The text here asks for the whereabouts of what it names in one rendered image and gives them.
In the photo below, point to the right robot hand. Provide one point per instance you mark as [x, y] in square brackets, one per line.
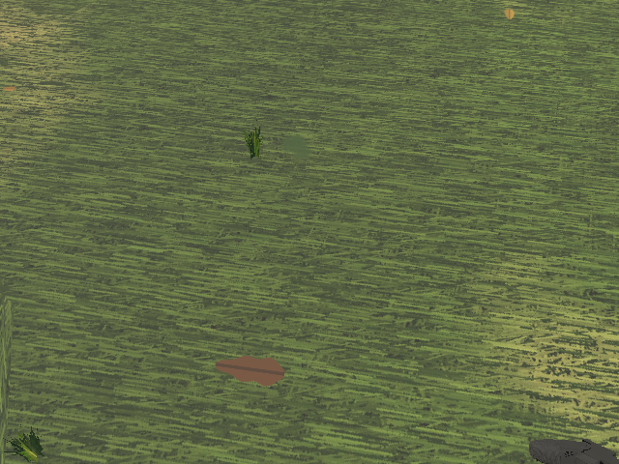
[551, 451]

